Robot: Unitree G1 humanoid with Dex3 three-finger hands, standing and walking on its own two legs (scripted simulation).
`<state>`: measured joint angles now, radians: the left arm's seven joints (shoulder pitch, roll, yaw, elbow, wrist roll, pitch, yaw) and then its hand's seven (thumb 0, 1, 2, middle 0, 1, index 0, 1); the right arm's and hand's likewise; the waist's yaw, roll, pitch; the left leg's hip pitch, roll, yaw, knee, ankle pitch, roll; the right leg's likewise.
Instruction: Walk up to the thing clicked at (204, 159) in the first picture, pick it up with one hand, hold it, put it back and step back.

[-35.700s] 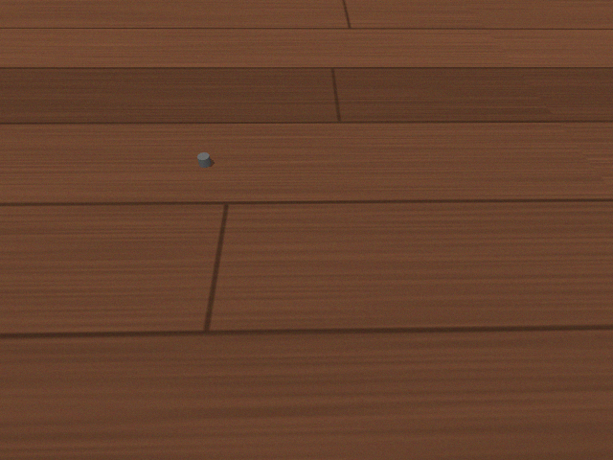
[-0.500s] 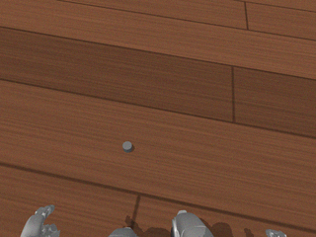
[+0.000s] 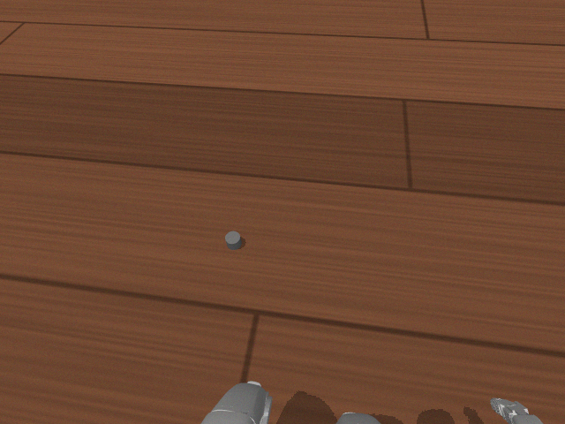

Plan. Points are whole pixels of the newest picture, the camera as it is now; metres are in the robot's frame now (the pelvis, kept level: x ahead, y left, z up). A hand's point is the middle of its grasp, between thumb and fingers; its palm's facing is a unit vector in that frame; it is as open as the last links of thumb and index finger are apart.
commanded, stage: step back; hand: left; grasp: from above
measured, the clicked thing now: (233, 240) +0.82 +0.24 -0.74
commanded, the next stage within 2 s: stand in 1.66 s
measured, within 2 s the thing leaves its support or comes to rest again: neither
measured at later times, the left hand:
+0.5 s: hand out of the picture -0.09 +0.25 -0.16, palm faces -0.02 -0.92 -0.40, open 7.4 cm
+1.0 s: hand out of the picture -0.22 +0.26 -0.14, palm faces +0.07 -0.92 -0.40, open 7.4 cm
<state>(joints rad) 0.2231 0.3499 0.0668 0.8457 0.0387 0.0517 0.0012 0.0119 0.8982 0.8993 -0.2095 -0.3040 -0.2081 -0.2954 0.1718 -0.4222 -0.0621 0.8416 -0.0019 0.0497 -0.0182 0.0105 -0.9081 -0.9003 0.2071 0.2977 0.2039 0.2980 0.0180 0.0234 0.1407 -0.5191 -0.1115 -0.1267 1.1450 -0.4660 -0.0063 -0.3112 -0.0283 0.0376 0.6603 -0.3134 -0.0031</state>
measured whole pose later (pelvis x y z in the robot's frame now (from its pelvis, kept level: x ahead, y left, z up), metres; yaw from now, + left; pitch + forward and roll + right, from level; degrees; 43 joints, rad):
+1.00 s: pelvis -0.26 -0.03 +0.00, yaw +3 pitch -3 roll +1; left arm 0.23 0.41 0.08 0.99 0.02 0.00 -0.02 0.01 0.90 0.90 -0.21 -0.30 -0.20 -0.29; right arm 0.24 -0.34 -0.04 0.98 -0.04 -0.01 0.03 0.01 -0.91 -0.90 0.21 0.30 0.21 0.30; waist 0.01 -0.02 0.05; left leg -0.25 0.00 -0.02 0.60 -0.31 0.00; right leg -0.28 -0.02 -0.01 0.65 -0.39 -0.02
